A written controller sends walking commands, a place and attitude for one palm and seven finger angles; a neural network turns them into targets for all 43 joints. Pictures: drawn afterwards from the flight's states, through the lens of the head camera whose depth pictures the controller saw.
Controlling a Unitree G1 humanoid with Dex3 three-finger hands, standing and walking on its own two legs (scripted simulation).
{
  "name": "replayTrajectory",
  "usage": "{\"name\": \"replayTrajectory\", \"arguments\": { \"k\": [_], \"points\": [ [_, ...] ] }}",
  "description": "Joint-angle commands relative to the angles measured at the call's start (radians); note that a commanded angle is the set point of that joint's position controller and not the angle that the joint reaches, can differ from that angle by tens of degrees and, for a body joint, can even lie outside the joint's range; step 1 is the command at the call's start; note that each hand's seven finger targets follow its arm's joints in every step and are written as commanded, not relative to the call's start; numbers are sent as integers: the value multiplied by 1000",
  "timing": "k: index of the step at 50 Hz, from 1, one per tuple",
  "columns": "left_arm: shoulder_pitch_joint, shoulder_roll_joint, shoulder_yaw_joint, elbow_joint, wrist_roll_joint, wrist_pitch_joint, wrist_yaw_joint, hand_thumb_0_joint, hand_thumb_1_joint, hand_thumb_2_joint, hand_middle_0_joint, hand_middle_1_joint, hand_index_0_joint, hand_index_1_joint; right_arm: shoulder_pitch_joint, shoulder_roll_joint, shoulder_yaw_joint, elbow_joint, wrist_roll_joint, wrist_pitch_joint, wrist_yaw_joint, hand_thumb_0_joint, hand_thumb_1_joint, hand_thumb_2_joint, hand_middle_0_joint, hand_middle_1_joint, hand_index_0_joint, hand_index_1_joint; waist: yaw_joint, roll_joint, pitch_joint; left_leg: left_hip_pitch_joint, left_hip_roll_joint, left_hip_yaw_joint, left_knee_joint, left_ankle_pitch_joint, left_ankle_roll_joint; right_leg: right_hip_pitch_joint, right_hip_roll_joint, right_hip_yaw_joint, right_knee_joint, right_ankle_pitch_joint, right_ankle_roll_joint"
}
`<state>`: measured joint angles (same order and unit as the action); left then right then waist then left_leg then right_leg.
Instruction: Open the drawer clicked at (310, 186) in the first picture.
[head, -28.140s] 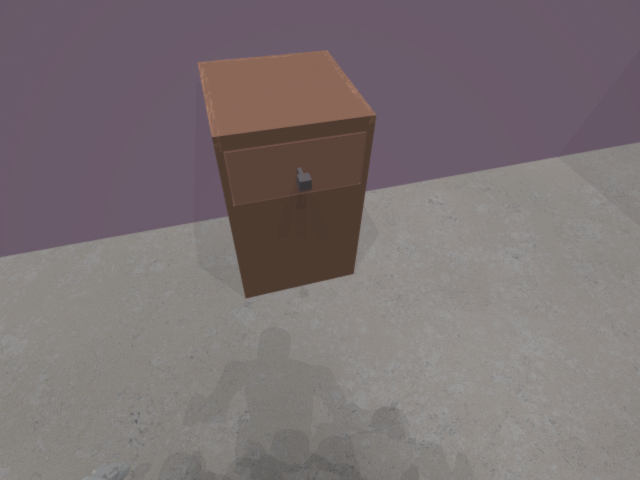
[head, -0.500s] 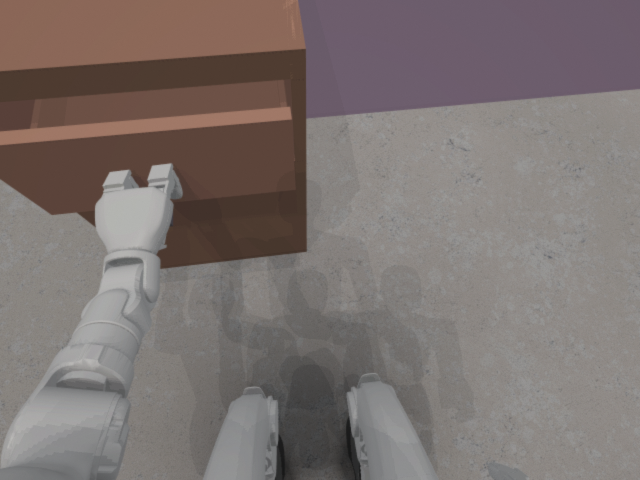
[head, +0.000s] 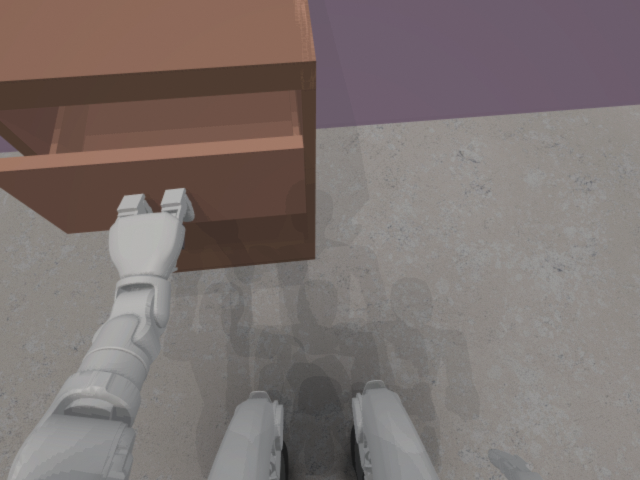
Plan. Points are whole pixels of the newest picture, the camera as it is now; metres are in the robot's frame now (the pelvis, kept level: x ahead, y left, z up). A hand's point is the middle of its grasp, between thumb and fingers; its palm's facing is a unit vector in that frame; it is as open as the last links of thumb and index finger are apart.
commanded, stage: pull the drawer open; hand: left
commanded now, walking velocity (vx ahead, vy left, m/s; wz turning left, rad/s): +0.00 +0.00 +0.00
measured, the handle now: (169, 221) +0.45 +0.21 -0.06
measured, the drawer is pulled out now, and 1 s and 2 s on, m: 0.09 0.15 0.20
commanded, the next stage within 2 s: none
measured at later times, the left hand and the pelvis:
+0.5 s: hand (164, 275) +0.38 +0.21 -0.08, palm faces -0.03 -0.05 -1.00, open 6.8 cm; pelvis +0.01 +0.00 +0.01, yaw +0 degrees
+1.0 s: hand (163, 294) +0.35 +0.21 -0.08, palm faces -0.04 -0.05 -1.00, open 6.8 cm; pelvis +0.01 +0.00 +0.01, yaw +0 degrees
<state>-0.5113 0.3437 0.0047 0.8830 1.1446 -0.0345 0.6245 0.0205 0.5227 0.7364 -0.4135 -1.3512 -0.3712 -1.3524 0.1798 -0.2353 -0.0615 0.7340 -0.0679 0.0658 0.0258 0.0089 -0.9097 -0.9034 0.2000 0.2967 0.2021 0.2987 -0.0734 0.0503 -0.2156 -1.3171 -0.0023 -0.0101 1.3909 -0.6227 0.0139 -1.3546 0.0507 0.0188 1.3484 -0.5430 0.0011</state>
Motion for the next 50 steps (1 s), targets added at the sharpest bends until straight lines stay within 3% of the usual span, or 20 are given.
{"name": "replayTrajectory", "arguments": {
  "k": [1,3,6,8,11,13,15,16,19,20,24,25,30,36,38,47,49,50],
  "points": [
    [-143,165,51,-181,-4,4,51,0,900,900,-400,-1350,-400,-1350,117,-144,-48,-64,0,-18,-15,0,-900,-900,200,300,200,300,25,12,-530,345,-13,1,-149,467,15,379,-7,-40,-129,448,-42],
    [-117,173,59,-207,-8,6,51,0,900,900,-400,-1350,-400,-1350,114,-144,-48,-70,-1,-17,-14,0,-900,-900,200,300,200,300,36,25,-538,360,-14,-2,-154,489,12,390,-5,-42,-126,464,-46],
    [-57,147,51,-225,-10,8,54,0,900,900,-400,-1350,-400,-1350,108,-138,-50,-77,1,-17,-15,0,-900,-900,200,300,200,300,36,-4,-536,363,-13,5,-153,503,14,414,-6,-36,-135,500,-42],
    [-45,170,67,-261,-11,8,55,0,900,900,-400,-1350,-400,-1350,102,-139,-47,-84,-1,-16,-15,0,-900,-900,200,300,200,300,46,5,-548,365,-15,0,-154,516,12,430,-6,-35,-127,519,-46],
    [-27,127,37,-272,-4,11,63,0,900,900,-400,-1350,-400,-1350,96,-134,-49,-86,-1,-16,-15,0,-900,-900,200,300,200,300,36,18,-522,381,-11,3,-157,519,11,403,-6,-39,-136,509,-44],
    [-10,158,67,-278,-6,13,69,0,900,900,-400,-1350,-400,-1350,91,-137,-47,-82,-3,-18,-15,0,-900,-900,200,300,200,300,43,3,-512,371,-12,0,-157,516,11,411,-5,-39,-132,508,-46],
    [20,143,58,-282,3,17,74,0,900,900,-400,-1350,-400,-1350,88,-136,-47,-88,-3,-15,-16,0,-900,-900,200,300,200,300,48,13,-517,389,-10,-2,-162,532,8,401,-5,-42,-128,508,-48],
    [2,121,39,-296,2,17,78,0,900,900,-400,-1350,-400,-1350,85,-135,-49,-88,-4,-16,-16,0,-900,-900,200,300,200,300,36,8,-514,390,-10,1,-157,528,10,396,-6,-40,-135,510,-46],
    [36,124,47,-293,6,27,82,0,900,900,-400,-1350,-400,-1350,78,-136,-48,-89,-5,-15,-15,0,-900,-900,200,300,200,300,46,18,-505,395,-10,-2,-162,527,7,386,-6,-46,-131,489,-48],
    [23,127,47,-279,9,31,84,0,900,900,-400,-1350,-400,-1350,77,-137,-49,-85,-5,-14,-17,0,-900,-900,200,300,200,300,38,1,-482,390,-9,-6,-163,515,7,372,-5,-46,-137,476,-47],
    [59,133,54,-304,10,38,85,0,900,900,-400,-1350,-400,-1350,66,-135,-47,-95,-5,-16,-18,0,-900,-900,200,300,200,300,58,8,-517,397,-13,-2,-168,516,7,403,-6,-44,-133,479,-49],
    [50,115,36,-302,8,43,83,0,900,900,-400,-1350,-400,-1350,63,-133,-48,-93,-4,-16,-19,0,-900,-900,200,300,200,300,46,10,-502,393,-13,0,-167,503,7,393,-5,-43,-140,475,-48],
    [81,85,15,-322,7,55,84,0,900,900,-400,-1350,-400,-1350,52,-130,-49,-100,-1,-18,-17,0,-900,-900,200,300,200,300,51,28,-499,420,-10,-4,-176,509,3,375,-4,-49,-146,452,-49],
    [90,92,17,-341,2,54,81,0,900,900,-400,-1350,-400,-1350,39,-129,-45,-104,0,-26,-25,0,-900,-900,200,300,200,300,49,-4,-481,389,-13,-3,-180,466,6,392,-5,-43,-152,436,-47],
    [126,115,43,-345,-3,52,80,0,900,900,-400,-1350,-400,-1350,36,-130,-44,-105,-2,-28,-24,0,-900,-900,200,300,200,300,64,1,-487,393,-16,-2,-181,481,6,407,-4,-42,-148,453,-50],
    [191,97,36,-366,10,47,95,0,900,900,-400,-1350,-400,-1350,20,-123,-44,-111,-2,-31,-25,0,-900,-900,200,300,200,300,67,-28,-470,362,-19,6,-170,457,8,413,-5,-31,-147,460,-49],
    [208,93,33,-394,14,48,98,0,900,900,-400,-1350,-400,-1350,15,-123,-44,-120,-3,-31,-25,0,-900,-900,200,300,200,300,78,7,-483,384,-20,3,-175,483,5,409,-6,-34,-140,464,-53],
    [208,75,17,-400,16,51,100,0,900,900,-400,-1350,-400,-1350,15,-121,-47,-117,-3,-31,-24,0,-900,-900,200,300,200,300,69,0,-487,400,-17,1,-172,491,5,400,-6,-37,-142,470,-52]
  ]
}}
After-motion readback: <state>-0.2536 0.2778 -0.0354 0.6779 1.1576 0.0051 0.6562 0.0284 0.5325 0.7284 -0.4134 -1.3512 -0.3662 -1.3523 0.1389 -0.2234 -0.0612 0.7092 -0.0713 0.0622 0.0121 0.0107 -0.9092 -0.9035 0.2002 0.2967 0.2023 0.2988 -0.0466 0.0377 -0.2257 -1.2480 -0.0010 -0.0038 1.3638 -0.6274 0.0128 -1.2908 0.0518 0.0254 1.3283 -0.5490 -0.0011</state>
